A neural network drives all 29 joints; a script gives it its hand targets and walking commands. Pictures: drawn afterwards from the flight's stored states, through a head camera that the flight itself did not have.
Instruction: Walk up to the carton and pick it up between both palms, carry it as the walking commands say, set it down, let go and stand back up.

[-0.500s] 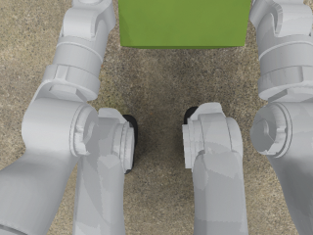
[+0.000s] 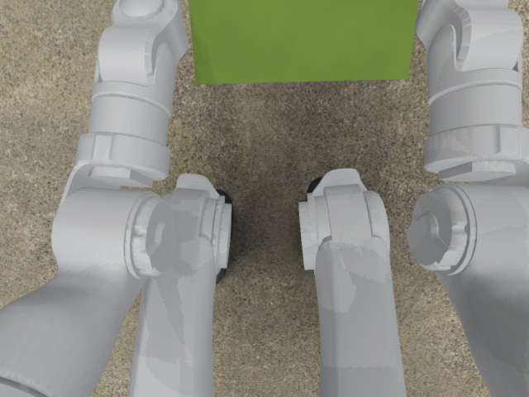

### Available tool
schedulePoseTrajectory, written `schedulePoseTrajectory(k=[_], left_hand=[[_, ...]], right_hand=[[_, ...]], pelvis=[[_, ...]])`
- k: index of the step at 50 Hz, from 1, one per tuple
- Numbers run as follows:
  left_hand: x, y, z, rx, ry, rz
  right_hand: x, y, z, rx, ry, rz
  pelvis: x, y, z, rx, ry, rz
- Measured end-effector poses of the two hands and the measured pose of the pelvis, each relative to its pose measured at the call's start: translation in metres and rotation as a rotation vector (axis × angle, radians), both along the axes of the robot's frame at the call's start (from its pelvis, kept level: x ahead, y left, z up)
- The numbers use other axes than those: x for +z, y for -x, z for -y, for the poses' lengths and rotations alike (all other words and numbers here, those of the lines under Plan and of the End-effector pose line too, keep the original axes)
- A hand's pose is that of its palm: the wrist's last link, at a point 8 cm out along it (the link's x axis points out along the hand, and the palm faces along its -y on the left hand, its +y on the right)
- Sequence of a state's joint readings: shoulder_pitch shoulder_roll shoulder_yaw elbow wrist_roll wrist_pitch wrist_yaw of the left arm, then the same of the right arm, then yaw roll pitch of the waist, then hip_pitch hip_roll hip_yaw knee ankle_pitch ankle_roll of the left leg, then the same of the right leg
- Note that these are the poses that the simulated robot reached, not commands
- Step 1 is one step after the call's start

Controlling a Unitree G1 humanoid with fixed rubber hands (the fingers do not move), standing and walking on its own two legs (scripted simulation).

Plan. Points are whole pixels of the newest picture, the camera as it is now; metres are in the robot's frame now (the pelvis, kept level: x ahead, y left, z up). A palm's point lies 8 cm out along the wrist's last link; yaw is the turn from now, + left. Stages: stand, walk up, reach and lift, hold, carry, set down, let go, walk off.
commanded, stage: reach and lift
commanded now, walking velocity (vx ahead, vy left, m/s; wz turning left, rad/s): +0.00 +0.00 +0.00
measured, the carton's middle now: out of the picture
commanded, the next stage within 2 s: none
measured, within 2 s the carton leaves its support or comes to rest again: neither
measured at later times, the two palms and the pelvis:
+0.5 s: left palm out of the picture +0.53 +0.09 -0.08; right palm out of the picture +0.52 -0.20 -0.08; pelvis -0.01 +0.00 +0.05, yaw -1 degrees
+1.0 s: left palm out of the picture +0.51 +0.09 -0.01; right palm out of the picture +0.50 -0.19 +0.00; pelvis -0.02 +0.01 +0.10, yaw -1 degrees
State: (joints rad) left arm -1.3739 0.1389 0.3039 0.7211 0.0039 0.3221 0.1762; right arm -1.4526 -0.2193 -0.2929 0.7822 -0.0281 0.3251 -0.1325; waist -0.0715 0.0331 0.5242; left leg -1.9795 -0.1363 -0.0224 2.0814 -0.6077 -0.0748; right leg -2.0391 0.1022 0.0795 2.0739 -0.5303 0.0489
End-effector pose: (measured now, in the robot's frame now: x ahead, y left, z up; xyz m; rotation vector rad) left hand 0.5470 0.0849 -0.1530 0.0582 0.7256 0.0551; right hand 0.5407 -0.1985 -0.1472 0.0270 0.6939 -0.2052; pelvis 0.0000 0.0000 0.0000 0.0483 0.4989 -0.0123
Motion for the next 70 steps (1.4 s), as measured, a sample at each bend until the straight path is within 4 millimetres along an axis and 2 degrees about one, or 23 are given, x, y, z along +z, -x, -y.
schedulePoseTrajectory(k=[16, 70], left_hand=[[0.047, 0.010, 0.003, 0.008, 0.022, 0.026], [0.200, 0.050, -0.011, 0.010, 0.013, 0.056]], right_hand=[[0.048, 0.013, 0.003, -0.025, -0.013, 0.029], [0.198, 0.054, -0.011, -0.025, -0.018, 0.058]], pelvis=[[0.030, 0.008, -0.002, -0.004, 0.007, 0.036], [0.139, 0.018, -0.006, -0.024, 0.013, 0.180]])
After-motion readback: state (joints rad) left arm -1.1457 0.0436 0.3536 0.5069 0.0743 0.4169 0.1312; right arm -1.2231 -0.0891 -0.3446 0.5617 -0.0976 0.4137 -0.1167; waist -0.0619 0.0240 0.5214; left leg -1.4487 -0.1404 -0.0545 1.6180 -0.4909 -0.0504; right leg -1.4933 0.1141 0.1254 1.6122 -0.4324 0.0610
